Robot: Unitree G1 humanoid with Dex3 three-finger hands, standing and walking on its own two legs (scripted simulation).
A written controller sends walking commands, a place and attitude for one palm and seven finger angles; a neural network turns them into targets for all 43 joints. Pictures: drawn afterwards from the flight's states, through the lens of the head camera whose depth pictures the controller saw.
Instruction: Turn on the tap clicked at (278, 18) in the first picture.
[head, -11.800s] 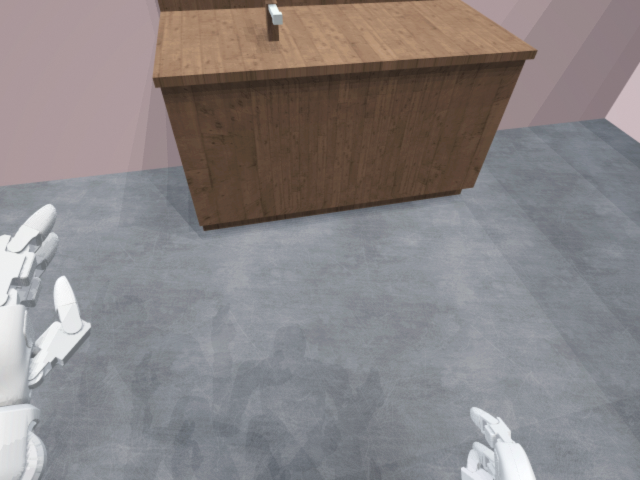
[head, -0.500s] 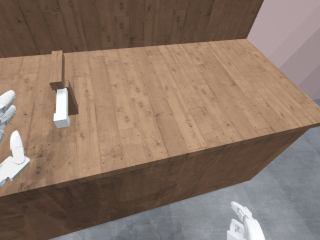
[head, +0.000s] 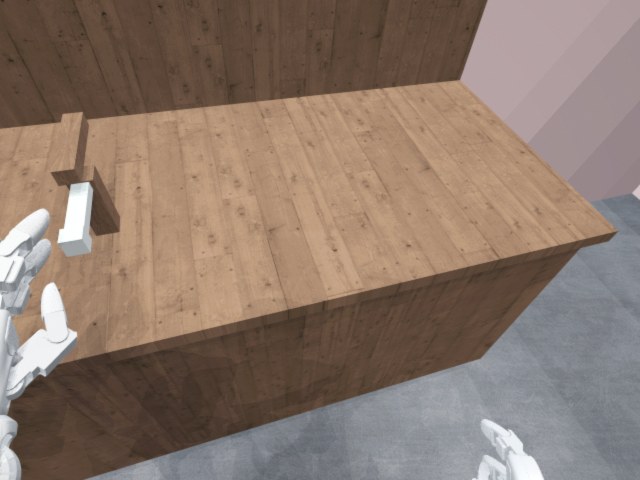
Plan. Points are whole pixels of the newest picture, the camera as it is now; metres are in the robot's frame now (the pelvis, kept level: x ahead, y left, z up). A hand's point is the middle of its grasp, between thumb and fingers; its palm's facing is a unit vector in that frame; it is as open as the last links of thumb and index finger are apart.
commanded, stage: come to a stop and stand still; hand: left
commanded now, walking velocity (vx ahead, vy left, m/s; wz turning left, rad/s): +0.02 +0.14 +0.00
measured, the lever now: (75, 241) +0.37 +0.35 +0.07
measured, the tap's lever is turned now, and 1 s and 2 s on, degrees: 0 0 0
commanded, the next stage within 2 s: look again from close up in 1.14 s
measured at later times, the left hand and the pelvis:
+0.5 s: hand (9, 350) +0.20 +0.30 +0.13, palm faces +0.32 -0.89 -0.33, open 7.4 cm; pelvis -0.03 +0.07 +0.00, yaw -2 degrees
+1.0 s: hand out of the picture +0.23 +0.32 +0.15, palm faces +0.37 -0.87 -0.33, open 7.4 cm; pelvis +0.00 +0.07 +0.00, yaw -1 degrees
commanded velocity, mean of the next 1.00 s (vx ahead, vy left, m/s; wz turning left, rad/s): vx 0.00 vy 0.00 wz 0.00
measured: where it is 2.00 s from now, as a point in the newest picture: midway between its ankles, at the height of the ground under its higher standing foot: outside the picture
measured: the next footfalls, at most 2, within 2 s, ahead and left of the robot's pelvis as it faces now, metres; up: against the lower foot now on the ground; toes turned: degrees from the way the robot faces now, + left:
none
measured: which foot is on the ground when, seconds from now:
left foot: down 0.00-1.00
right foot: down 0.00-1.00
